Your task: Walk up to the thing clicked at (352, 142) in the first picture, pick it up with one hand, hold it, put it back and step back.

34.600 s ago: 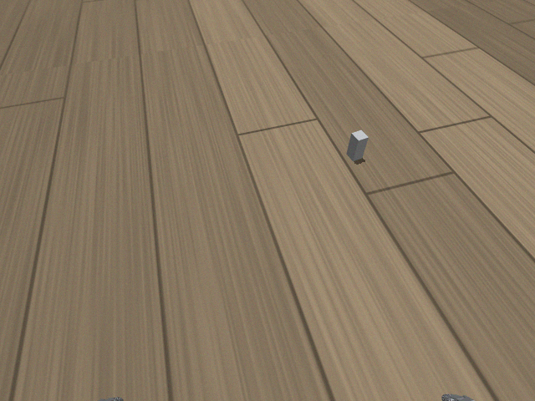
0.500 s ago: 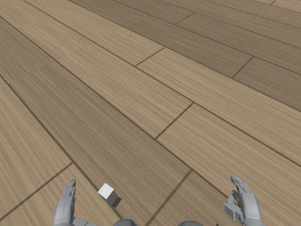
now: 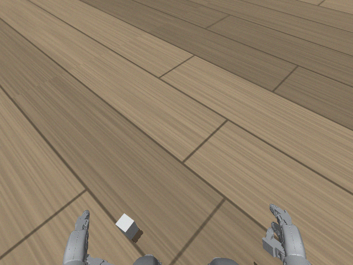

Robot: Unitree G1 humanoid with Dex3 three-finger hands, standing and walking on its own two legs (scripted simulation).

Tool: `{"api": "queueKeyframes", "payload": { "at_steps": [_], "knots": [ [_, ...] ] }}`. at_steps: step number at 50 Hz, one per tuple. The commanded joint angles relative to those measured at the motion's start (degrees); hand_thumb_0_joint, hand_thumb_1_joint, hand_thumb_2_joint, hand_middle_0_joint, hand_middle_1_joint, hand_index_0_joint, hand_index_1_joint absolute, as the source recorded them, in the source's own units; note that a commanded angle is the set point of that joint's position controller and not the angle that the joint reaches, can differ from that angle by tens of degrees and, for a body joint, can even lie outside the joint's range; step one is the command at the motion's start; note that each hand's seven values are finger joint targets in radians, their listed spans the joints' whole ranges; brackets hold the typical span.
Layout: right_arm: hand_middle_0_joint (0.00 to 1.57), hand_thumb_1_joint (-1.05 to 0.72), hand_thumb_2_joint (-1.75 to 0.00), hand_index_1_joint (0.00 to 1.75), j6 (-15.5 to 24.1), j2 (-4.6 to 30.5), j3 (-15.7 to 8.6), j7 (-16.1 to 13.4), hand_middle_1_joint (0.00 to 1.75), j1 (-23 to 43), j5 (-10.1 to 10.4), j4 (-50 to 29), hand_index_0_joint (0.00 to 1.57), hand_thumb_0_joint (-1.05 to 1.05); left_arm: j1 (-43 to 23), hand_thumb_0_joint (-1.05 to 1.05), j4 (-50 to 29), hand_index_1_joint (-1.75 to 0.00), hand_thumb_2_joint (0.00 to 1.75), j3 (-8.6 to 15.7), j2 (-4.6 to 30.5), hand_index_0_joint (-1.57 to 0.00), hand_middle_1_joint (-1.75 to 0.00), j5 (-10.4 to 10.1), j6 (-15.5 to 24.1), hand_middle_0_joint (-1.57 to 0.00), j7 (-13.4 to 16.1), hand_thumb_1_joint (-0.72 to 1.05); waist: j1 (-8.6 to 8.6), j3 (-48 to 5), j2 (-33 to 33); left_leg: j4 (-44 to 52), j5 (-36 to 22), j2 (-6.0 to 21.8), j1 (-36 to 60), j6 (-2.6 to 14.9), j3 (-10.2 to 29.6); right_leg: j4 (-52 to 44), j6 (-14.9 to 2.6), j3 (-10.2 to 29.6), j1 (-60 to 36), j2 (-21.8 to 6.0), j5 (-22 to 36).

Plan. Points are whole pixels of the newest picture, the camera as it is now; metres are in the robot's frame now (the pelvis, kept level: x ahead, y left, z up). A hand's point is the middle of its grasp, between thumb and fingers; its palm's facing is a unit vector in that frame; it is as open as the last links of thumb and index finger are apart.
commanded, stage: home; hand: left
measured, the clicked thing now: (127, 226) +0.37 +0.27 -0.65
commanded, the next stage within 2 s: stand in 0.62 s
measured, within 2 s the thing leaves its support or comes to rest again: neither
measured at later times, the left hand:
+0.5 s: hand (101, 248) +0.17 +0.19 -0.06, palm faces +0.10 -0.96 -0.27, open 17.7 cm
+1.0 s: hand (100, 248) +0.17 +0.19 -0.06, palm faces +0.10 -0.96 -0.27, open 14.0 cm
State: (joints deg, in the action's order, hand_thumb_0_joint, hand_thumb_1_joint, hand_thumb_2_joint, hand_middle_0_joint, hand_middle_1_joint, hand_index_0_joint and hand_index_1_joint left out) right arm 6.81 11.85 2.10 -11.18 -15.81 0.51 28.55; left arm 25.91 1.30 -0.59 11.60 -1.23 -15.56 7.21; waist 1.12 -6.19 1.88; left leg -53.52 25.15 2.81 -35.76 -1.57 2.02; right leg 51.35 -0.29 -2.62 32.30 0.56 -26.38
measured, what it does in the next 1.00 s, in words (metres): stands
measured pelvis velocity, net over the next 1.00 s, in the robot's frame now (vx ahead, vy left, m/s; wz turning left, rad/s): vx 0.00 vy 0.01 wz -0.01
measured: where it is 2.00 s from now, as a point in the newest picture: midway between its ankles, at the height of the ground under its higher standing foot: outside the picture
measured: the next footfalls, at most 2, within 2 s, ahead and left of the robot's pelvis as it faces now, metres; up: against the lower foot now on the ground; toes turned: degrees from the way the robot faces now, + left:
none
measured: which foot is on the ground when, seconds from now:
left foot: down 0.00-1.00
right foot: down 0.00-1.00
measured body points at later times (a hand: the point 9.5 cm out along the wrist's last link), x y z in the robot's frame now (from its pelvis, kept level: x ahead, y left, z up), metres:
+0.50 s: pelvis +0.00 +0.01 +0.00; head +0.02 +0.01 +0.45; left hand +0.16 +0.24 -0.04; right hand +0.16 -0.23 -0.07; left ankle +0.02 +0.13 -0.69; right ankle +0.00 -0.12 -0.69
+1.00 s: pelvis +0.00 +0.01 +0.00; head +0.02 +0.01 +0.45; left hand +0.16 +0.24 -0.04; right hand +0.16 -0.23 -0.07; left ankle +0.02 +0.13 -0.69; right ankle +0.00 -0.12 -0.69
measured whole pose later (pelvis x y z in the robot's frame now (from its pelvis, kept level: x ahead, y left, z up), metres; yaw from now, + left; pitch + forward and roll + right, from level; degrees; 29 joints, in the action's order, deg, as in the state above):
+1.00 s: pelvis +0.00 +0.01 +0.00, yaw +0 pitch +7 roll -2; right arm 7.3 11.6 2.3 -10.9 -15.9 0.2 29.3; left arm 25.7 1.6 -0.8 11.8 -0.9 -14.9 7.6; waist 0.9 -5.9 1.8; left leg -53.2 25.1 2.5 -35.0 -0.7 1.4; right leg 50.2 0.5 -2.0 31.3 0.3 -25.7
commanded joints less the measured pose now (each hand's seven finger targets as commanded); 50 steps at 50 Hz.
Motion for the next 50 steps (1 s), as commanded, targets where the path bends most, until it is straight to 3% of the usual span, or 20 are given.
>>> {"api": "queueKeyframes", "payload": {
  "at_steps": [1, 6, 25, 36, 38, 40, 47, 50],
  "knots": [
    [0.2, -0.9, -0.9, 0.3, 3.6, 6.1, -2.9, -0.5, 0.3, 3.7, -0.1, -8.9, 0.2, 0.0, -1.6, 0.0, -10.9, -0.05, 0.02, 3.3, 5.8, -0.05, -0.05, 0.7, 3.1, -0.05, 0.8, -0.6, 0.42, -5.4, -0.2, 7.3, -10.2, -2.4, 6.3, 2.22, -2.5, -9.6, 0.44, 0.5, -2.1, 0.5, 11.7],
    [0.2, -0.9, -0.9, 0.3, 3.7, 6.2, -2.8, -0.4, 0.3, 4.0, -0.1, -8.9, 0.2, 0.0, -2.1, 0.0, -10.3, -0.04, 0.01, 3.6, 5.9, -0.04, -0.04, 0.7, 3.2, -0.04, 0.7, -0.61, 0.09, -4.6, 0.3, 8.2, -8.5, -2.3, 5.9, 2.0, -2.1, -9.7, 0.13, -0.1, -1.6, 0.8, 9.2],
    [0.2, -0.9, -0.9, 0.3, 3.8, 6.3, -2.8, -0.4, 0.3, 3.7, -0.2, -8.3, 0.2, 0.0, -1.9, 0.0, -10.2, -0.04, 0.0, 3.0, 5.7, -0.04, -0.04, 0.9, 3.5, -0.04, 0.9, -0.61, 0.1, -5.3, 0.5, 8.4, -12.0, -2.0, 7.0, 1.85, -1.7, -8.8, -0.05, -0.4, -2.4, 1.1, 12.1],
    [0.2, -0.9, -0.9, 0.3, 3.9, 6.3, -2.9, -0.3, 0.3, 3.9, -0.3, -8.3, 0.2, 0.0, -2.0, 0.0, -10.2, -0.04, 0.0, 3.2, 5.9, -0.04, -0.04, 0.9, 3.5, -0.04, 0.9, -0.61, 0.33, -5.6, -0.4, 8.5, -11.1, -2.0, 6.8, 2.02, -1.7, -9.4, 0.08, -0.5, -2.8, 1.0, 11.4],
    [0.2, -0.9, -0.9, 0.3, 3.8, 6.2, -2.8, -0.3, 0.3, 3.8, -0.2, -8.4, 0.2, 0.0, -1.5, 0.0, -10.3, -0.2, 0.16, 3.1, 5.8, -0.2, -0.2, 0.9, 3.6, -0.2, 1.0, -0.45, 0.07, -5.3, 0.0, 8.4, -11.2, -2.1, 6.7, 2.01, -1.8, -9.4, -0.01, -0.4, -2.7, 0.9, 11.6],
    [0.2, -0.9, -0.9, 0.3, 3.8, 6.3, -2.9, -0.3, 0.3, 3.7, -0.3, -8.2, 0.2, 0.0, -1.8, 0.0, -10.3, -0.3, 0.32, 2.8, 5.4, -0.2, -0.3, 0.9, 3.6, -0.2, 1.0, -0.29, -0.04, -5.1, 0.7, 8.9, -11.1, -1.9, 6.9, 1.84, -1.7, -9.0, -0.17, -0.5, -2.7, 1.1, 11.2],
    [0.2, -0.9, -0.9, 0.3, 3.9, 6.3, -2.7, -0.2, 0.3, 4.1, -0.2, -8.5, 0.2, 0.0, -2.1, 0.0, -10.5, -0.3, 0.88, 3.1, 5.9, -0.2, -0.3, 0.9, 3.8, -0.2, 1.2, 0.27, 0.01, -4.9, 0.1, 8.9, -10.4, -2.0, 6.7, 1.92, -1.7, -9.5, -0.13, -0.6, -2.5, 1.0, 10.5],
    [0.2, -0.9, -0.9, 0.3, 4.0, 6.4, -2.8, -0.2, 0.3, 3.9, -0.3, -8.4, 0.2, 0.0, -1.6, 0.0, -9.6, -0.3, 0.9, 2.7, 5.2, -0.2, -0.3, 0.9, 3.8, -0.2, 1.1, 0.51, 0.19, -4.1, -0.5, 9.2, -9.6, -1.8, 6.5, 1.95, -1.6, -9.4, -0.18, -0.6, -2.1, 1.0, 9.8]
  ]
}}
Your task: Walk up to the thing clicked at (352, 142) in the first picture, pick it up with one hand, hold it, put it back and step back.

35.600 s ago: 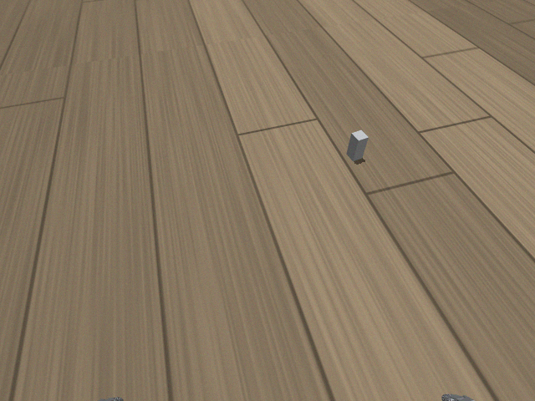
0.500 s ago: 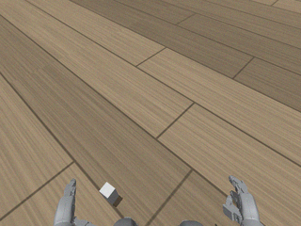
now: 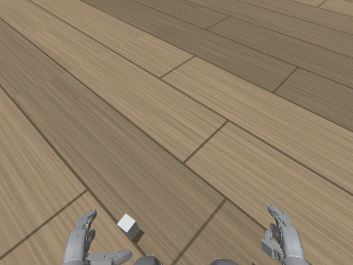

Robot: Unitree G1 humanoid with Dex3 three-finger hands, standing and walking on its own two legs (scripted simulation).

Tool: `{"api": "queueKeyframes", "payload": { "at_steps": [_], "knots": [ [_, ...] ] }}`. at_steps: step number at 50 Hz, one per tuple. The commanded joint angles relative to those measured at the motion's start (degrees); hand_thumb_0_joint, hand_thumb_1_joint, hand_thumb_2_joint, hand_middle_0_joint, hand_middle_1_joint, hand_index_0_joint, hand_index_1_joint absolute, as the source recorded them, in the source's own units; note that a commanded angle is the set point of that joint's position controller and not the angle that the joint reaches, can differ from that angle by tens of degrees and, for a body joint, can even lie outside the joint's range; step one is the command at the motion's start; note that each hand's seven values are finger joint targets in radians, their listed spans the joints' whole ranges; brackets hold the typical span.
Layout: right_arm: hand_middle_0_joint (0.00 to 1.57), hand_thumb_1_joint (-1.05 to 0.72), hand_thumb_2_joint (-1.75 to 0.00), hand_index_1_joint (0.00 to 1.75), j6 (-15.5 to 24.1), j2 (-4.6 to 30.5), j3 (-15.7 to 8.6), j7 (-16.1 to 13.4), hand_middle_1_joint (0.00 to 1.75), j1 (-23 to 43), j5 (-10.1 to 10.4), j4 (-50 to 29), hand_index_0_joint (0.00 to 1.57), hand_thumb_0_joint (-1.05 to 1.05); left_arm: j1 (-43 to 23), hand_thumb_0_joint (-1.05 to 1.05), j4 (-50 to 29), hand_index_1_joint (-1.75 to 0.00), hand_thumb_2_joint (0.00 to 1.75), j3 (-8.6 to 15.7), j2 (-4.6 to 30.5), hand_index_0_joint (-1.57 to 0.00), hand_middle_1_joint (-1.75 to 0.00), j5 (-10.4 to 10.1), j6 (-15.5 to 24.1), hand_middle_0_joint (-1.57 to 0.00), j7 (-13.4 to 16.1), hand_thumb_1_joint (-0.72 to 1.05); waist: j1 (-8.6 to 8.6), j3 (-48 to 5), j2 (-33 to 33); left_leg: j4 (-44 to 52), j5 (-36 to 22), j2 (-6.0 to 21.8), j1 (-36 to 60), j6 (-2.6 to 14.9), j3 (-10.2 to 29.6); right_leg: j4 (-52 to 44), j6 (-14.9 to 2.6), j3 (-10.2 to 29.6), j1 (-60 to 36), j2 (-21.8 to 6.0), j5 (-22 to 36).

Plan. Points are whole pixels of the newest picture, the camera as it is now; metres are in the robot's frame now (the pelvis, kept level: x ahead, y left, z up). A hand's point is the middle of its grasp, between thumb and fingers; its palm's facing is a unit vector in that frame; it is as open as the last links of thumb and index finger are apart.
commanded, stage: stand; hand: left
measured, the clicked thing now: (129, 227) +0.37 +0.26 -0.65
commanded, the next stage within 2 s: none
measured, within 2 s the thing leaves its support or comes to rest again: neither
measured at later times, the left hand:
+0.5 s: hand out of the picture +0.05 +0.25 -0.11, palm faces +0.01 -0.94 -0.35, open 7.4 cm
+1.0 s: hand out of the picture +0.03 +0.25 -0.11, palm faces +0.02 -0.94 -0.35, open 7.4 cm
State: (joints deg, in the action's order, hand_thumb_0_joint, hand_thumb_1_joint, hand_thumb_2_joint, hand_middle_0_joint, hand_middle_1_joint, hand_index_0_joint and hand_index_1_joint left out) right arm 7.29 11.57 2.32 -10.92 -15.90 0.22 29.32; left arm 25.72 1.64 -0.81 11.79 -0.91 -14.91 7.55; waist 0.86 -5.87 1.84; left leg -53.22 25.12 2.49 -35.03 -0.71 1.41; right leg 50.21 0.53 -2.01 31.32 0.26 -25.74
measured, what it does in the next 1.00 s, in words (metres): rises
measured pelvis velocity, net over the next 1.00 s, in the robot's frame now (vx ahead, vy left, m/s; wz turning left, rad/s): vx -0.02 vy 0.00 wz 0.03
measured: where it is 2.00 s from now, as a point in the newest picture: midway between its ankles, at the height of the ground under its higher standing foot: outside the picture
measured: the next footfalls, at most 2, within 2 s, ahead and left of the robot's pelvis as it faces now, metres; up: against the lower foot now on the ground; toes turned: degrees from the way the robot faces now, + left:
none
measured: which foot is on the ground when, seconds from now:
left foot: down 0.00-1.00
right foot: down 0.00-1.00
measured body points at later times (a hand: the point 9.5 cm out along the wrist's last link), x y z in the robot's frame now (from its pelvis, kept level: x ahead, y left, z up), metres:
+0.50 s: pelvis -0.01 +0.00 +0.04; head +0.00 +0.00 +0.49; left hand +0.05 +0.30 -0.09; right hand +0.08 -0.28 -0.09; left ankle +0.02 +0.12 -0.69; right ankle +0.00 -0.13 -0.69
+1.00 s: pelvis -0.02 +0.00 +0.05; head -0.01 -0.01 +0.50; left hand +0.02 +0.30 -0.08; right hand +0.05 -0.29 -0.09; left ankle +0.02 +0.12 -0.69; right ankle +0.00 -0.13 -0.69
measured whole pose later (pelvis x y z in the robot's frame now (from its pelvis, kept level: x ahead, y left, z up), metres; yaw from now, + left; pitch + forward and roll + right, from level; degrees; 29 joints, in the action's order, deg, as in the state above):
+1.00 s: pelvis -0.02 +0.00 +0.05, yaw +2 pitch -3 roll +0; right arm -0.4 18.4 -0.8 -0.2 -8.2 -1.5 64.8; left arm 8.9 65.1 0.1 18.9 1.3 0.6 0.6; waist -0.8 3.4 1.0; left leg -21.6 8.5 0.4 -9.8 -0.6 1.2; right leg 21.4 0.8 -2.5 7.1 -1.5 -11.0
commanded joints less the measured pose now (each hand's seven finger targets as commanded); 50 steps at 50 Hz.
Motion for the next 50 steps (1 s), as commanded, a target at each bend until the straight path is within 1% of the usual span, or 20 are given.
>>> {"api": "queueKeyframes", "payload": {
  "at_steps": [1, 2, 3, 4, 5, 7, 8, 9, 12, 15, 20, 21, 27, 29, 30, 34, 37, 45, 47, 50],
  "knots": [
    [0.2, -0.9, -0.9, 0.3, 3.5, 6.6, -3.0, -0.5, 0.3, 4.0, 0.0, -9.0, 0.2, 0.0, -2.0, 0.0, -10.4, -0.3, 0.9, 2.9, 5.1, -0.2, -0.3, 0.7, 3.3, -0.2, 0.8, 0.59, 0.14, -4.8, 0.0, 9.0, -9.8, -1.5, 5.9, 1.05, -0.8, -8.0, -1.06, -1.2, -1.4, 1.4, 9.2],
    [0.2, -0.9, -0.9, 0.3, -0.6, 14.7, -5.6, 2.9, 0.3, 6.3, -6.2, 3.8, 0.2, 0.0, -10.7, 0.0, 9.7, -0.3, 0.9, 5.7, 12.6, -0.2, -0.3, 6.5, 9.8, -0.2, -2.1, 0.67, -1.68, 2.8, -4.5, 11.2, -17.4, -0.3, 5.5, 2.89, 3.1, -10.3, -3.41, 3.8, -9.7, -3.9, 10.7],
    [0.2, -0.9, -0.9, 0.3, -2.2, 14.1, -6.2, 5.1, 0.3, 5.6, -6.8, 6.3, 0.2, 0.0, -8.6, 0.0, 14.9, -0.3, 0.9, 6.3, 13.7, -0.2, -0.3, 6.9, 12.3, -0.2, -3.6, 0.75, -2.02, -0.6, -6.6, 10.1, -16.6, -0.2, 8.6, 4.22, 1.5, -11.2, -4.55, 6.5, -10.4, -5.4, 13.8],
    [0.2, -0.9, -0.9, 0.3, -2.8, 13.6, -6.2, 6.1, 0.3, 5.7, -6.5, 6.7, 0.2, 0.0, -10.0, 0.0, 16.5, -0.3, 0.9, 6.3, 14.3, -0.2, -0.3, 6.9, 13.8, -0.2, -4.3, 0.83, -1.14, -1.0, -7.0, 10.9, -15.9, 0.0, 9.9, 4.74, 1.7, -11.5, -5.32, 8.4, -10.0, -6.1, 14.2],
    [0.2, -0.9, -0.9, 0.3, -3.1, 13.6, -6.1, 6.8, 0.3, 6.5, -6.0, 6.8, 0.2, 0.0, -10.4, 0.0, 17.6, -0.3, 0.9, 5.7, 14.3, -0.2, -0.3, 6.1, 14.7, -0.2, -5.0, 0.9, -1.22, 1.3, -4.1, 12.8, -15.5, -0.1, 11.2, 5.12, 2.7, -11.9, -5.2, 7.8, -6.8, -5.3, 13.0],
    [0.2, -0.9, -0.9, 0.3, -3.1, 13.9, -6.2, 8.7, 0.3, 6.0, -4.1, 8.3, 0.2, 0.0, -11.3, 0.0, 22.2, -0.3, 0.9, 5.2, 14.6, -0.2, -0.3, 4.6, 16.2, -0.2, -5.7, 0.9, -1.6, -0.9, -1.0, 14.7, -15.6, 0.1, 13.5, 4.86, 3.3, -12.1, -4.08, 6.7, -10.6, -5.4, 13.0],
    [0.2, -0.9, -0.9, 0.3, -3.2, 14.3, -6.4, 9.3, 0.3, 6.3, -3.6, 9.1, 0.2, 0.0, -11.5, 0.0, 24.1, -0.3, 0.9, 5.1, 14.5, -0.2, -0.3, 4.2, 16.4, -0.2, -5.9, 0.9, -2.05, -1.0, -1.6, 14.8, -15.7, 0.1, 14.8, 4.56, 3.0, -12.7, -3.96, 6.8, -10.3, -5.4, 14.0],
    [0.2, -0.9, -0.9, 0.3, -3.3, 14.5, -6.6, 9.6, 0.3, 6.6, -3.3, 10.0, 0.2, 0.0, -12.1, 0.0, 26.2, -0.3, 0.9, 5.2, 14.6, -0.2, -0.3, 3.7, 16.6, -0.2, -6.0, 0.9, -1.9, -1.3, -1.2, 15.6, -16.9, 0.3, 15.6, 4.35, 3.2, -13.0, -3.61, 6.3, -10.6, -5.1, 15.6],
    [0.2, -0.9, -0.9, 0.3, -3.9, 14.0, -6.8, 10.1, 0.3, 7.7, -3.0, 12.9, 0.2, 0.0, -13.7, 0.0, 32.0, -0.3, 0.9, 5.0, 15.2, -0.2, -0.3, 3.6, 17.1, -0.2, -5.7, 0.9, -1.66, -0.6, -1.7, 17.4, -17.1, 0.2, 16.0, 3.87, 3.5, -15.1, -3.22, 6.1, -13.5, -5.8, 16.4],
    [0.2, -0.9, -0.9, 0.3, -4.5, 14.5, -6.8, 10.1, 0.3, 7.9, -3.2, 15.6, 0.2, 0.0, -14.9, 0.0, 36.3, -0.3, 0.9, 4.9, 15.1, -0.2, -0.3, 3.5, 17.2, -0.2, -5.5, 0.9, -1.79, 1.7, -0.9, 20.9, -16.1, 1.2, 16.9, 4.17, 5.0, -16.9, -2.88, 5.1, -13.7, -5.2, 13.9],
    [0.2, -0.9, -0.9, 0.3, -5.3, 15.6, -6.6, 10.2, 0.3, 8.5, -2.8, 19.4, 0.2, 0.0, -14.6, 0.0, 43.5, -0.3, 0.9, 4.5, 15.7, -0.2, -0.3, 3.1, 17.1, -0.2, -5.5, 0.9, -1.69, 5.2, -0.4, 27.2, -9.1, 2.0, 17.4, 3.88, 6.8, -21.8, -2.57, 4.9, -15.9, -5.2, 10.2],
    [0.2, -0.9, -0.9, 0.3, -5.4, 15.7, -6.5, 10.2, 0.3, 7.9, -2.8, 20.3, 0.2, 0.0, -14.6, 0.0, 44.6, -0.3, 0.9, 4.4, 16.0, -0.2, -0.3, 3.1, 17.1, -0.2, -5.5, 0.9, -1.55, 4.6, -0.5, 27.6, -10.5, 2.2, 18.6, 4.01, 6.8, -22.7, -2.58, 5.2, -17.1, -5.6, 11.3],
    [0.2, -0.9, -0.9, 0.3, -5.7, 16.5, -6.0, 10.1, 0.3, 8.2, -2.0, 24.9, 0.2, 0.0, -15.2, 0.0, 50.8, -0.3, 0.9, 3.8, 17.4, -0.2, -0.3, 2.6, 17.2, -0.2, -5.3, 0.9, -1.13, 4.2, -1.5, 29.0, -20.1, 2.4, 24.7, 2.74, 5.6, -27.4, -2.07, 5.9, -20.3, -7.1, 17.4],
    [0.2, -0.9, -0.9, 0.3, -5.7, 16.6, -5.7, 10.0, 0.3, 7.9, -1.8, 26.3, 0.2, 0.0, -15.8, 0.0, 52.4, -0.3, 0.9, 3.7, 17.7, -0.2, -0.3, 2.3, 17.2, -0.2, -5.3, 0.9, -1.06, 4.4, -0.9, 30.5, -20.8, 2.7, 25.3, 2.77, 5.6, -28.5, -1.87, 5.7, -21.6, -7.1, 18.1],
    [0.2, -0.9, -0.9, 0.3, -5.7, 16.7, -5.6, 10.0, 0.3, 7.9, -1.8, 26.9, 0.2, 0.0, -15.7, 0.0, 53.2, -0.3, 0.9, 3.6, 17.6, -0.2, -0.3, 2.3, 17.1, -0.2, -5.4, 0.9, -1.08, 4.9, -1.2, 31.1, -20.4, 2.7, 25.3, 2.52, 5.6, -28.8, -1.67, 5.6, -21.9, -7.0, 17.8],
    [0.2, -0.9, -0.9, 0.3, -6.1, 17.2, -5.5, 9.9, 0.3, 8.6, -1.7, 28.9, 0.2, 0.0, -16.4, 0.0, 56.2, -0.3, 0.9, 3.2, 17.7, -0.2, -0.3, 2.4, 16.7, -0.2, -5.6, 0.9, -1.2, 8.0, -0.8, 34.5, -13.3, 2.8, 23.9, 2.24, 6.2, -31.3, -1.41, 5.2, -21.9, -6.7, 13.1],
    [0.2, -0.9, -0.9, 0.3, -6.3, 17.2, -5.4, 10.1, 0.3, 8.7, -1.6, 30.0, 0.2, 0.0, -16.9, 0.0, 57.8, -0.3, 0.9, 3.2, 18.2, -0.2, -0.3, 2.5, 16.7, -0.2, -5.8, 0.9, -1.16, 9.5, -0.7, 36.3, -9.9, 2.7, 23.0, 1.78, 6.4, -32.4, -1.26, 5.3, -21.7, -6.5, 10.3],
    [0.2, -0.9, -0.9, 0.3, -6.2, 17.1, -5.2, 10.2, 0.3, 10.1, -1.5, 32.0, 0.2, 0.0, -18.2, 0.0, 60.2, -0.3, 0.9, 3.2, 18.6, -0.2, -0.3, 2.3, 16.8, -0.2, -6.0, 0.9, -1.43, 8.1, -0.6, 36.7, -11.9, 3.0, 24.5, 1.61, 6.1, -34.1, -1.21, 5.5, -22.4, -7.1, 11.2],
    [0.2, -0.9, -0.9, 0.3, -6.2, 17.3, -5.3, 10.2, 0.3, 10.2, -1.4, 32.1, 0.2, 0.0, -18.8, 0.0, 60.7, -0.3, 0.9, 3.2, 18.8, -0.2, -0.3, 2.3, 16.8, -0.2, -6.0, 0.9, -1.38, 8.5, -1.5, 36.9, -11.8, 3.0, 24.2, 1.58, 6.2, -34.5, -1.18, 5.7, -22.7, -7.3, 10.1],
    [0.2, -0.9, -0.9, 0.3, -6.2, 17.3, -5.1, 10.2, 0.3, 10.1, -1.4, 32.6, 0.2, 0.0, -19.2, 0.0, 60.9, -0.3, 0.9, 3.1, 18.8, -0.2, -0.3, 2.2, 17.0, -0.2, -6.0, 0.9, -1.24, 7.5, -1.9, 36.3, -14.3, 3.2, 25.9, 1.7, 5.9, -35.0, -1.18, 6.0, -22.7, -7.7, 11.4]
  ]
}}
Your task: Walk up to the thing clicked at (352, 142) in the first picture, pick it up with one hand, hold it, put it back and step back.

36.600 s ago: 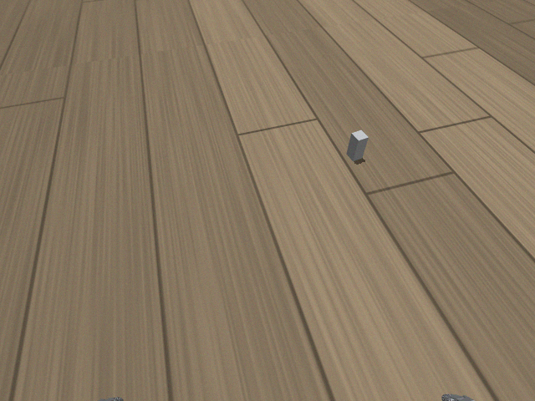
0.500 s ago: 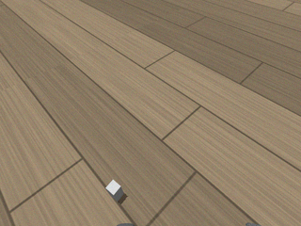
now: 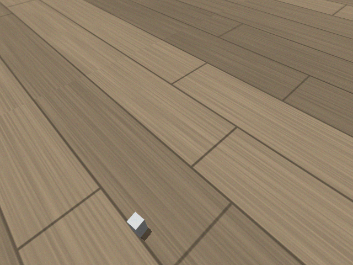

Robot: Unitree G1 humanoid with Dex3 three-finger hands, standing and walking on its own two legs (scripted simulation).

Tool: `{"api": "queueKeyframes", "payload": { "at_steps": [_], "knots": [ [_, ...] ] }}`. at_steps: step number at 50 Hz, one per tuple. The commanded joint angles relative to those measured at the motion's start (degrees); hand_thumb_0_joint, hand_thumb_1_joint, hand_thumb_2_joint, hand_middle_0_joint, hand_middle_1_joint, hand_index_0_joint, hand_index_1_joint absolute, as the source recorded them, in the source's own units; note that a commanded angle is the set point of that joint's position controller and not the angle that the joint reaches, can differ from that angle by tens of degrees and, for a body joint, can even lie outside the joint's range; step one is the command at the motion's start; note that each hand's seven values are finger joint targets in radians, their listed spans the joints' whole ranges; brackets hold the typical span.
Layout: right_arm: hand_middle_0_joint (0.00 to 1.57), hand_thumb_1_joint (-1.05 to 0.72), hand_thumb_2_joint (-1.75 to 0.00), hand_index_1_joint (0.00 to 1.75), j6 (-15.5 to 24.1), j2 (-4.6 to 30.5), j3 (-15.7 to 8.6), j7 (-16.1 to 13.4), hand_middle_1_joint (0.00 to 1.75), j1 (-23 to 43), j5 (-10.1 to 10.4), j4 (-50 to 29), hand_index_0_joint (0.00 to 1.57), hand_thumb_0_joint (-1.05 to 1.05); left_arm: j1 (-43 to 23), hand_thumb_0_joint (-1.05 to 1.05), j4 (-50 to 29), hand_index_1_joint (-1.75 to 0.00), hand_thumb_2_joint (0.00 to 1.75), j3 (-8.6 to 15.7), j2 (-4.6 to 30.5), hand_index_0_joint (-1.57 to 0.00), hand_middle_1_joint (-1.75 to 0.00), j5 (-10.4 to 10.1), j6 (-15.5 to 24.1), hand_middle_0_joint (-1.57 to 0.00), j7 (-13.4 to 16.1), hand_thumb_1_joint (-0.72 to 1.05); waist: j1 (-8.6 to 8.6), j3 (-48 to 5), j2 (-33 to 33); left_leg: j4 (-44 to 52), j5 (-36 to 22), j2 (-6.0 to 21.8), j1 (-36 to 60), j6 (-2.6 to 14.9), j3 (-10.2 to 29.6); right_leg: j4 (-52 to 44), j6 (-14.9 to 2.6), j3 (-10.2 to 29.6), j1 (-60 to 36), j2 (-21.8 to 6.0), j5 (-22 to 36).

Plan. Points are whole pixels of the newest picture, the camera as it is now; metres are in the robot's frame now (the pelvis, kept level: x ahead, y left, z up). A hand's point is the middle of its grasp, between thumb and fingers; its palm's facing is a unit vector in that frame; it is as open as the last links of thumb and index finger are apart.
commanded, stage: stand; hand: left
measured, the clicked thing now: (137, 225) +0.40 +0.25 -0.71
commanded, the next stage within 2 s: step back in 1.24 s
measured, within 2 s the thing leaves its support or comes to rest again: neither
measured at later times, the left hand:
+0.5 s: hand out of the picture +0.09 +0.24 -0.16, palm faces -0.02 -0.94 -0.33, open 7.4 cm
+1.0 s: hand out of the picture +0.09 +0.25 -0.16, palm faces -0.01 -0.94 -0.34, open 7.4 cm
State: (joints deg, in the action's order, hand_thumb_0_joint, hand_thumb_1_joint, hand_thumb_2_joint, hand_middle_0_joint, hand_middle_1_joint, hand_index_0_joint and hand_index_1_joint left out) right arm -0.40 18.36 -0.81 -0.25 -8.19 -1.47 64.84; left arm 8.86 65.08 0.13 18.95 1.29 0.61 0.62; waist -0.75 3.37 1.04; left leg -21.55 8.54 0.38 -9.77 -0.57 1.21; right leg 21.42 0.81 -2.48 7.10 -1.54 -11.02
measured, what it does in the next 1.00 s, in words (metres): stands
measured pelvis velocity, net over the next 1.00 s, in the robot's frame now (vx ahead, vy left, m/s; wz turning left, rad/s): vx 0.03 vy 0.00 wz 0.00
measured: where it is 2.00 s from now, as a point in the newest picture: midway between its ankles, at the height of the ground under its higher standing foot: outside the picture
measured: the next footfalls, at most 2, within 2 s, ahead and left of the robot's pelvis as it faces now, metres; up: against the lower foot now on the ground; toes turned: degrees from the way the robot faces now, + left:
left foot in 1.52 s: +0.01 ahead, +0.13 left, +0.00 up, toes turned -1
right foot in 1.98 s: -0.07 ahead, -0.06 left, +0.00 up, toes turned +0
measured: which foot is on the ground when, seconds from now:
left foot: down 0.00-1.00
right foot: down 0.00-1.00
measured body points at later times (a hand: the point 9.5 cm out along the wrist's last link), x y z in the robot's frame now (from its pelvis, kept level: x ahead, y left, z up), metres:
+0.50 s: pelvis +0.02 +0.00 +0.00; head +0.03 +0.00 +0.45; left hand +0.09 +0.29 -0.13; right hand +0.09 -0.29 -0.14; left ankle +0.04 +0.12 -0.75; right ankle +0.01 -0.13 -0.75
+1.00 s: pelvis +0.03 +0.00 +0.00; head +0.04 -0.01 +0.45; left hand +0.09 +0.30 -0.13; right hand +0.10 -0.30 -0.13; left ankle +0.04 +0.12 -0.75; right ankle +0.01 -0.13 -0.75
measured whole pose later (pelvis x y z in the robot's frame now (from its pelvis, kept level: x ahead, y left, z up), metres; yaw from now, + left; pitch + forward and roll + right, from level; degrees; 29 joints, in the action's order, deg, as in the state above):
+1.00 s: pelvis +0.03 +0.00 +0.00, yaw +0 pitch -2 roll +0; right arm 0.2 19.2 0.0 -0.4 -5.9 -1.1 66.1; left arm 6.6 66.1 0.5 19.1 0.8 0.7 0.1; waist -0.5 2.8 0.5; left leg -18.0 8.9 0.6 -7.2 -0.8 1.0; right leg 17.5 0.7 -2.4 4.4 -1.3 -11.0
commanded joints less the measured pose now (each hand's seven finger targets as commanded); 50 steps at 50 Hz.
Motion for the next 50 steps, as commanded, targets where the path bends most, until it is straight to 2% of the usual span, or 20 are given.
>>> {"api": "queueKeyframes", "payload": {
  "at_steps": [1, 12, 16, 23, 25, 30, 33, 34, 36, 44, 50],
  "knots": [
    [0.2, -0.9, -0.9, 0.3, 1.5, 10.7, -1.9, -0.4, 0.3, 2.2, 0.3, -2.7, 0.2, 0.0, -2.5, 0.0, -2.3, -0.3, 0.9, 2.1, 11.6, -0.2, -0.3, 0.0, 1.5, -0.2, 0.9, 0.9, 0.43, -1.4, -0.7, 4.8, 3.0, 5.2, -0.1, 1.48, 6.1, -6.5, -1.34, 6.4, 1.5, -5.8, -3.9],
    [0.2, -0.9, -0.9, 0.3, 1.4, 11.2, -1.5, -0.4, 0.3, 2.3, 0.4, -1.8, 0.2, 0.0, -3.3, 0.0, -1.4, -0.3, 0.9, 2.1, 12.0, -0.2, -0.3, -0.1, 1.4, -0.2, 0.8, 0.9, 0.4, -2.4, -0.9, 5.2, -0.3, 5.8, 1.0, 1.51, 5.8, -6.5, -1.4, 6.2, 0.0, -6.0, -0.6],
    [0.2, -0.9, -0.9, 0.3, 1.8, 11.9, -1.5, -0.7, 0.3, 2.7, 0.4, -1.7, 0.2, 0.0, -3.2, 0.0, -1.3, -0.3, 0.9, 2.2, 11.7, -0.2, -0.3, -0.4, 1.5, -0.2, 0.7, 0.9, 0.24, -4.7, 0.0, 4.7, -5.9, 6.3, 2.4, 1.82, 5.4, -5.9, -1.39, 6.2, -2.5, -6.5, 6.1],
    [0.2, -0.9, -0.9, 0.3, 1.8, 12.1, -1.3, -0.8, 0.3, 3.2, 0.5, -1.6, 0.2, 0.0, -3.7, 0.0, -1.3, -0.3, 0.9, 2.3, 11.5, -0.2, -0.3, -0.3, 1.4, -0.2, 0.7, 0.9, 0.35, -4.9, -0.7, 4.7, -8.3, 6.7, 3.7, 1.85, 5.2, -6.0, -0.93, 5.5, -2.7, -6.4, 8.6],
    [0.2, -0.9, -0.9, 0.3, 1.8, 12.2, -1.4, -0.8, 0.3, 3.4, 0.6, -1.5, 0.2, 0.0, -3.9, 0.0, -1.3, -0.3, 0.9, 2.3, 11.6, -0.2, -0.3, -0.2, 1.4, -0.2, 0.7, 0.9, 0.44, -3.7, -0.7, 5.2, -6.3, 6.4, 3.2, 1.47, 5.2, -6.6, -0.8, 5.4, -1.8, -6.1, 6.0],
    [0.2, -0.9, -0.9, 0.3, 1.9, 12.2, -1.4, -0.8, 0.3, 3.9, 0.6, -1.7, 0.2, 0.0, -3.8, 0.0, -1.5, -0.3, 0.9, 2.4, 11.4, -0.2, -0.3, -0.3, 1.4, -0.2, 0.6, 0.9, 0.27, -5.2, -0.7, 4.6, -10.0, 6.8, 4.1, 1.73, 5.0, -6.1, -0.94, 5.2, -3.3, -6.5, 9.8],
    [0.2, -0.9, -0.9, 0.3, 1.9, 12.2, -1.4, -0.8, 0.3, 4.1, 0.6, -1.8, 0.2, 0.0, -4.1, 0.0, -1.5, -0.3, 0.9, 2.5, 11.7, -0.2, -0.3, -0.3, 1.5, -0.2, 0.7, 0.9, 0.42, -5.0, -0.4, 5.0, -10.3, 6.8, 4.2, 1.67, 5.0, -6.1, -0.82, 5.2, -3.2, -6.4, 10.2],
    [0.2, -0.9, -0.9, 0.3, 1.9, 12.0, -1.2, -0.8, 0.3, 3.6, 0.6, -1.7, 0.2, 0.0, -4.3, 0.0, -1.6, -0.3, 0.9, 2.5, 11.6, -0.2, -0.3, -0.4, 1.4, -0.2, 0.6, 0.9, 0.64, -4.4, -0.7, 5.4, -8.4, 6.6, 3.3, 1.57, 4.9, -6.3, -0.83, 5.3, -3.1, -6.4, 8.6],
    [0.2, -0.9, -0.9, 0.3, 2.0, 12.3, -1.3, -0.8, 0.3, 4.4, 0.6, -1.7, 0.2, 0.0, -4.2, 0.0, -1.6, -0.3, 0.9, 2.4, 11.5, -0.2, -0.3, -0.3, 1.4, -0.2, 0.6, 0.9, 0.34, -4.6, -0.5, 5.2, -9.3, 6.9, 4.4, 1.57, 5.2, -6.3, -0.87, 5.1, -2.6, -6.4, 8.2],
    [0.2, -0.9, -0.9, 0.3, 2.0, 12.5, -1.4, -0.7, 0.3, 4.5, 0.7, -1.8, 0.2, 0.0, -4.0, 0.0, -1.8, -0.3, 0.9, 2.5, 11.9, -0.2, -0.3, -0.3, 1.3, -0.2, 0.4, 0.9, 0.43, -3.8, -0.6, 6.0, -5.8, 6.6, 3.3, 1.51, 5.3, -7.0, -1.17, 5.2, -2.4, -6.4, 5.6],
    [0.2, -0.9, -0.9, 0.3, 2.1, 12.7, -1.4, -0.6, 0.3, 4.5, 0.7, -1.8, 0.2, 0.0, -3.8, 0.0, -2.0, -0.3, 0.9, 2.6, 12.2, -0.2, -0.3, -0.4, 1.4, -0.2, 0.3, 0.9, 0.35, -4.8, -0.3, 5.7, -8.4, 6.9, 4.1, 1.57, 5.3, -6.6, -1.49, 5.3, -3.0, -6.6, 7.2]
  ]
}}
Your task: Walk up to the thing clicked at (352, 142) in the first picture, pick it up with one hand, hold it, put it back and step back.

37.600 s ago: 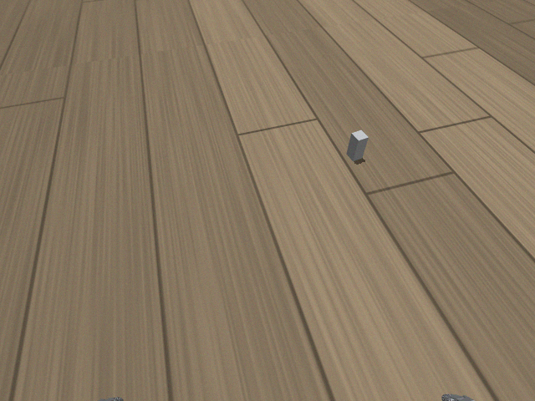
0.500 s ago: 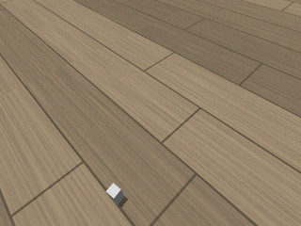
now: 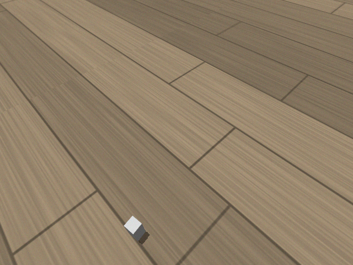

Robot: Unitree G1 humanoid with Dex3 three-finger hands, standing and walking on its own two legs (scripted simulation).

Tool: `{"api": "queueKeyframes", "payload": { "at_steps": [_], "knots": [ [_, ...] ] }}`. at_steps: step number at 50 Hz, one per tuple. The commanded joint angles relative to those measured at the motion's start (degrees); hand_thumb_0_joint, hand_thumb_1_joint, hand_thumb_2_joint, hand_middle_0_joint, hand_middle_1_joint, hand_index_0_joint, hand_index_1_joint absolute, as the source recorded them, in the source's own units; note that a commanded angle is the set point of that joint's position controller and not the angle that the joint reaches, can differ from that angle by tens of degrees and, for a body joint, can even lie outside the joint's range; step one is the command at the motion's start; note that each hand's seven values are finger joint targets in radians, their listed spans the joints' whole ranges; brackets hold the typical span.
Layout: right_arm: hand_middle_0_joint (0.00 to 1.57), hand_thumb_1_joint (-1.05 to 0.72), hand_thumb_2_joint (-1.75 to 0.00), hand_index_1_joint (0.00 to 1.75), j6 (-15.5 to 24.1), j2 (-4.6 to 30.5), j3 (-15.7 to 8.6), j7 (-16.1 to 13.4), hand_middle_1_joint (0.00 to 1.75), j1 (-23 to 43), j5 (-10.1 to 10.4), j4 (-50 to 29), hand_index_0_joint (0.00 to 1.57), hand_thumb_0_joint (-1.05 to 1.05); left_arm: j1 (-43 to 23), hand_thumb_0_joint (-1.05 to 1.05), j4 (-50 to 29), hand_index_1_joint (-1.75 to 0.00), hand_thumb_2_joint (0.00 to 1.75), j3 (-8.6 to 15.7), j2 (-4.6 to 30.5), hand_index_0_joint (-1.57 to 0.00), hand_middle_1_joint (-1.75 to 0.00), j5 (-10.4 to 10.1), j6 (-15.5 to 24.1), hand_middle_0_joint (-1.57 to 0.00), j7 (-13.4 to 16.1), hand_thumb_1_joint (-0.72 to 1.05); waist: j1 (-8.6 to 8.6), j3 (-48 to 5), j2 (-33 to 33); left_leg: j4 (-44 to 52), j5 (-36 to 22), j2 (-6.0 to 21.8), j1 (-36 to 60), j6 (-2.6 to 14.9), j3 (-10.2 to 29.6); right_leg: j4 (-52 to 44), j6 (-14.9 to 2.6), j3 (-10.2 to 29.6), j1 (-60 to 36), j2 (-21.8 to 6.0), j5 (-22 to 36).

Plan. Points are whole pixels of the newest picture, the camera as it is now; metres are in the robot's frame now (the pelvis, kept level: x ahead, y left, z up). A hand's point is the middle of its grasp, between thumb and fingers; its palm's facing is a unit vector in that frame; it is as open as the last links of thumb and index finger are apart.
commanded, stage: stand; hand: left
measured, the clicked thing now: (135, 228) +0.37 +0.25 -0.71
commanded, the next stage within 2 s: step back in 0.24 s
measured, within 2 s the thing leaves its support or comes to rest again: neither
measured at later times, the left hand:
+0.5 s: hand out of the picture +0.07 +0.29 -0.18, palm faces -0.01 -0.93 -0.37, open 7.4 cm
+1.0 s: hand out of the picture +0.00 +0.32 -0.18, palm faces -0.07 -0.91 -0.40, open 7.4 cm
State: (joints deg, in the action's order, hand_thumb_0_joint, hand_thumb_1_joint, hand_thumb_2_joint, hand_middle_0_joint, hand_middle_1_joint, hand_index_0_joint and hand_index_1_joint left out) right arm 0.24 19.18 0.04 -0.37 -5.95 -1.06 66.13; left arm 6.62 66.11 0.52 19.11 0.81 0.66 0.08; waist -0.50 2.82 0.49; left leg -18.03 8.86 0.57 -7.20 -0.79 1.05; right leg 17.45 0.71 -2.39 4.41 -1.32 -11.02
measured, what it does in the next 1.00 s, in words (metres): walks backwards: left foot, then right foot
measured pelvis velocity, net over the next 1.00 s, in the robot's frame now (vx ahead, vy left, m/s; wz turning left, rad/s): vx -0.12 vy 0.06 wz -0.06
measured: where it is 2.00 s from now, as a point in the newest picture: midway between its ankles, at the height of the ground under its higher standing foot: outside the picture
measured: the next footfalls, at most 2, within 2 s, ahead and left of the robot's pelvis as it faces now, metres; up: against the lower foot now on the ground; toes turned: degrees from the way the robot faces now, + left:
left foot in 0.52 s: -0.02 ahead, +0.14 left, +0.00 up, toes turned -1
right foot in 0.98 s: -0.09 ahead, -0.06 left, +0.00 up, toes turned +1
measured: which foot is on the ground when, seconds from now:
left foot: down 0.00-0.34, up 0.36-0.50, down 0.52-1.00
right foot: down 0.00-0.54, up 0.56-0.96, down 0.98-1.00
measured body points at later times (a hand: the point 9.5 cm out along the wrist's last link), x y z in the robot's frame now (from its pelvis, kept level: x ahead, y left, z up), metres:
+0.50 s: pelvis -0.04 +0.03 -0.02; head +0.03 +0.04 +0.43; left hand +0.07 +0.34 -0.15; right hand +0.05 -0.30 -0.14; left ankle -0.05 +0.13 -0.73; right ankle -0.02 -0.12 -0.75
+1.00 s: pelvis -0.12 +0.06 -0.03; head -0.05 +0.05 +0.41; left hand +0.00 +0.37 -0.15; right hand -0.01 -0.25 -0.16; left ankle -0.06 +0.14 -0.75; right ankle -0.13 -0.06 -0.75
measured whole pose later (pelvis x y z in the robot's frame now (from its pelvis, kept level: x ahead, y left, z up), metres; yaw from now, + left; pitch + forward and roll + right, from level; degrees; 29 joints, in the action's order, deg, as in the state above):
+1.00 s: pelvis -0.12 +0.06 -0.03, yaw -3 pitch -3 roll +0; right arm -2.4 20.4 -2.5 -0.9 -5.3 -0.8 48.6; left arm 7.6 50.8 4.4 20.8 1.2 -2.3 0.6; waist 0.5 11.4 1.5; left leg -39.1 15.9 -0.8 -20.8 3.7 -3.9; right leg 37.9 -0.9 3.1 14.1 2.9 -20.9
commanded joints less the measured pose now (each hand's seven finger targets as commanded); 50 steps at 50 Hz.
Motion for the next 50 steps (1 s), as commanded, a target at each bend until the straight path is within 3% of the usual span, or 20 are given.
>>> {"api": "queueKeyframes", "payload": {
  "at_steps": [1, 11, 12, 14, 16, 18, 20, 23, 25, 26, 27, 28, 29, 31, 34, 40, 45, 48, 49, 50],
  "knots": [
    [0.2, -0.9, -0.9, 0.3, 1.5, 11.8, -2.1, -0.5, 0.3, 1.9, 0.3, -3.1, 0.2, 0.0, -1.7, 0.0, -3.1, -0.3, 0.9, 2.1, 11.7, -0.2, -0.3, 0.0, 1.4, -0.2, 0.9, 0.9, 0.38, -4.0, 0.1, 2.3, -8.3, 6.5, 1.0, 1.65, 5.4, -2.7, -1.32, 5.2, -0.3, -6.7, 7.1],
    [0.2, -0.9, -0.9, 0.3, 1.2, 11.9, -2.1, -0.6, 0.3, 2.2, 0.3, -3.1, 0.2, 0.0, -1.3, 0.0, -3.3, -0.3, 0.9, 2.0, 12.0, -0.2, -0.3, 0.2, 1.3, -0.2, 1.0, 0.9, 0.41, -3.3, -0.9, 2.0, -7.3, 6.5, 1.5, 1.71, 5.4, -3.1, -1.05, 5.0, 0.9, -6.6, 6.4],
    [0.2, -0.9, -0.9, 0.3, 0.1, 14.4, -3.3, -0.1, 0.3, 3.7, 0.7, -5.2, 0.2, 0.0, -1.1, 0.0, -4.3, -0.3, 0.9, 5.2, 16.1, -0.2, -0.3, -1.2, 0.7, -0.2, 1.1, 0.9, 0.42, 3.7, -1.6, -4.8, -15.2, 4.9, -4.5, 3.56, 4.9, 1.7, -2.1, 5.8, 4.2, -6.3, 15.5],
    [0.2, -0.9, -0.9, 0.3, -0.5, 12.6, -3.4, 0.0, 0.3, 2.1, 1.2, -6.8, 0.2, 0.0, 0.5, 0.0, -5.7, -0.3, 0.9, 5.6, 15.7, -0.2, -0.3, -1.4, 0.4, -0.2, 1.4, 0.9, 0.79, 0.8, -2.8, -10.3, -14.5, 2.9, -4.8, 3.53, 2.5, 2.5, -4.43, 6.5, 3.0, -7.9, 20.5],
    [0.2, -0.9, -0.9, 0.3, -1.1, 12.0, -3.8, 0.1, 0.3, 0.4, 1.4, -8.1, 0.2, 0.0, -0.5, 0.0, -8.2, -0.3, 0.9, 6.3, 16.7, -0.2, -0.3, -1.0, 0.2, -0.2, 1.5, 0.9, 1.23, -2.6, -5.3, -17.2, -9.1, 0.0, -5.0, 3.06, 0.5, 2.0, -8.67, 10.2, 3.6, -12.2, 23.1],
    [0.2, -0.9, -0.9, 0.3, -2.1, 12.0, -4.7, 0.4, 0.3, -2.0, 1.0, -9.3, 0.2, 0.0, -4.4, 0.0, -11.3, -0.3, 0.9, 6.7, 17.1, -0.2, -0.3, -0.1, -0.2, -0.2, 1.6, 0.9, 2.04, -4.0, -9.7, -28.2, 13.7, -3.1, -7.0, 3.21, 0.2, 1.2, -13.56, 14.5, 6.5, -17.9, 21.2],
    [0.2, -0.9, -0.9, 0.3, -3.1, 13.0, -5.3, 0.7, 0.3, -4.6, 0.8, -10.9, 0.2, 0.0, -6.6, 0.0, -14.3, -0.3, 0.9, 7.1, 17.6, -0.2, -0.3, 1.0, -0.3, -0.2, 1.7, 0.9, 2.73, -4.2, -11.2, -35.1, 20.8, -1.7, -8.8, 4.23, 3.8, 3.3, -15.74, 15.4, 9.6, -21.0, 21.8],
    [0.2, -0.9, -0.9, 0.3, -2.5, 12.6, -5.6, 0.8, 0.3, -6.0, 1.3, -12.1, 0.2, 0.0, -8.0, 0.0, -16.3, -0.3, 0.9, 6.3, 15.4, -0.2, -0.3, 0.9, -0.7, -0.2, 1.6, 0.9, 3.09, -5.9, -10.1, -25.5, 14.6, -0.8, -11.0, 4.2, 2.4, 10.5, -11.38, 9.5, 4.6, -15.6, 23.1],
    [0.2, -0.9, -0.9, 0.3, -1.5, 12.7, -5.7, 0.6, 0.3, -5.4, 0.4, -12.9, 0.2, 0.0, -5.9, 0.0, -16.9, -0.3, 0.9, 5.9, 14.7, -0.2, -0.3, 0.3, -1.6, -0.2, 1.5, 0.9, 2.09, -6.2, -4.5, -9.4, -7.8, 0.4, -7.5, 3.56, 0.9, 18.3, -6.89, 5.8, 4.2, -10.1, 18.7],
    [0.2, -0.9, -0.9, 0.3, -1.2, 14.2, -6.4, 0.2, 0.3, -4.8, -0.5, -13.7, 0.2, 0.0, -5.2, 0.0, -17.7, -0.3, 0.9, 5.6, 12.9, -0.2, -0.3, -0.5, -2.2, -0.2, 1.4, 0.9, 1.65, -6.6, 1.7, -6.3, -22.1, 4.8, -3.9, 4.13, 7.2, 25.3, -4.12, 3.1, 8.0, -4.6, 12.2],
    [0.2, -0.9, -0.9, 0.3, -0.8, 17.6, -7.3, -0.1, 0.3, -5.6, -1.1, -14.5, 0.2, 0.0, -4.8, 0.0, -18.7, -0.3, 0.9, 5.3, 10.8, -0.2, -0.3, -1.0, -2.5, -0.2, 1.6, 0.9, 1.71, -6.4, 11.0, -5.9, -36.9, 11.4, 2.2, 6.44, 17.6, 33.5, -2.5, 3.8, 17.8, 3.1, -8.7],
    [0.2, -0.9, -0.9, 0.3, -0.7, 17.8, -7.4, -0.3, 0.3, -6.8, -1.4, -14.5, 0.2, 0.0, -3.7, 0.0, -18.1, -0.3, 0.9, 5.2, 10.1, -0.2, -0.3, -0.8, -3.3, -0.2, 2.0, 0.9, 1.37, -6.2, 7.9, -6.6, -40.8, 14.8, 4.0, 8.94, 20.3, 39.1, -2.62, 8.7, 21.8, 6.3, -25.0],
    [0.2, -0.9, -0.9, 0.3, -0.6, 20.3, -7.8, -0.4, 0.3, -6.6, -0.7, -15.6, 0.2, 0.0, -2.8, 0.0, -18.4, -0.3, 0.9, 5.1, 10.8, -0.2, -0.3, -0.7, -3.5, -0.2, 2.4, 0.9, 2.52, -6.9, 9.7, -6.8, -43.1, 16.9, 2.7, 10.2, 21.8, 42.8, -2.54, 12.2, 21.9, 6.7, -27.4],
    [0.2, -0.9, -0.9, 0.3, -0.7, 18.4, -7.6, -1.1, 0.3, -2.5, -0.4, -17.2, 0.2, 0.0, -3.6, 0.0, -18.0, -0.3, 0.9, 5.5, 12.3, -0.2, -0.3, -0.5, -3.5, -0.2, 2.8, 0.9, 1.83, -6.4, 9.9, -5.9, -35.2, 15.0, 1.9, 8.96, 19.4, 46.7, -2.8, 15.6, 23.0, 6.2, -23.6],
    [0.2, -0.9, -0.9, 0.3, -0.7, 14.3, -6.8, -2.1, 0.3, -0.8, -0.4, -18.7, 0.2, 0.0, 1.0, 0.0, -17.7, -0.3, 0.9, 5.6, 12.2, -0.2, -0.3, -1.0, -3.6, -0.2, 2.4, 0.9, -0.37, -7.9, 8.0, -9.7, -36.4, 10.2, 8.0, 6.71, 11.6, 47.9, -2.22, 13.4, 25.0, 6.1, -15.5],
    [0.2, -0.9, -0.9, 0.3, -0.9, 14.4, -7.3, -2.3, 0.3, -5.0, -0.1, -19.7, 0.2, 0.0, -1.3, 0.0, -19.9, -0.3, 0.9, 6.1, 12.4, -0.2, -0.3, -0.1, -2.7, -0.2, 2.3, 0.9, 3.46, -4.8, 4.5, -9.8, -31.6, 13.0, 7.9, 12.09, 13.1, 37.7, 0.12, 10.9, 22.7, 4.8, -17.4],
    [0.2, -0.9, -0.9, 0.3, -1.0, 16.0, -7.3, -1.8, 0.3, -2.9, 0.0, -21.2, 0.2, 0.0, 2.8, 0.0, -19.8, -0.3, 0.9, 6.5, 12.0, -0.2, -0.3, 0.3, -2.0, -0.2, 1.5, 0.9, 2.51, -7.4, 5.7, -10.4, -20.1, 13.8, 4.2, 13.63, 14.2, 25.2, -1.09, 6.5, 15.8, 2.4, -15.0],
    [0.2, -0.9, -0.9, 0.3, -1.4, 16.0, -7.0, -1.3, 0.3, 0.5, 0.6, -21.8, 0.2, 0.0, 7.4, 0.0, -18.0, -0.3, 0.9, 6.8, 11.3, -0.2, -0.3, 0.7, -1.4, -0.2, 1.1, 0.9, -0.54, -7.8, 3.9, -13.6, -11.7, 11.5, -3.2, 10.57, 11.4, 10.8, -3.14, 5.0, 6.4, 2.2, -3.4],
    [0.2, -0.9, -0.9, 0.3, -1.5, 15.0, -6.7, -1.1, 0.3, 0.9, 1.0, -22.0, 0.2, 0.0, 8.4, 0.0, -17.9, -0.3, 0.9, 7.0, 12.1, -0.2, -0.3, 1.0, -1.1, -0.2, 1.2, 0.9, -0.82, -8.3, 1.7, -15.9, -7.1, 9.3, -6.7, 8.36, 9.8, 8.8, -4.21, 8.2, 3.6, 0.3, 2.1],
    [0.2, -0.9, -0.9, 0.3, -1.4, 13.7, -6.1, -0.9, 0.3, 0.5, 1.5, -22.3, 0.2, 0.0, 7.6, 0.0, -18.8, -0.3, 0.9, 7.7, 15.2, -0.2, -0.3, 1.5, -0.7, -0.2, 1.1, 0.9, -0.3, -8.2, -5.4, -21.3, 0.0, 4.6, -14.1, 5.41, 6.9, 7.9, -7.56, 18.1, 0.9, -6.3, 7.6]
  ]
}}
